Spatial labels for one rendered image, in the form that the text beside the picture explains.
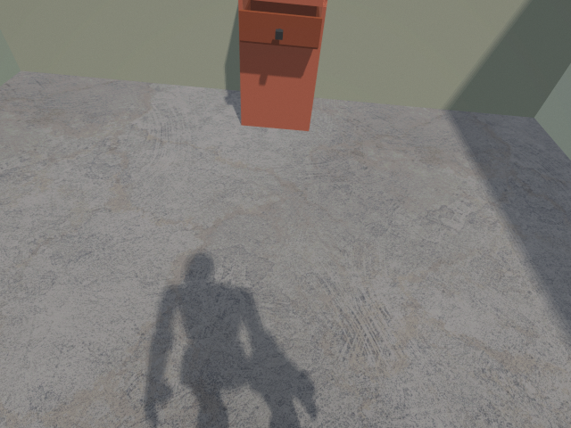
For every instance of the drawer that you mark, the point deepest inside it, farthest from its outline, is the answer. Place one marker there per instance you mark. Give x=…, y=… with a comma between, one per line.
x=301, y=24

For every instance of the cabinet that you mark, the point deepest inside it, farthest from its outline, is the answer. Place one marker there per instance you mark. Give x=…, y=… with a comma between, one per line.
x=277, y=82

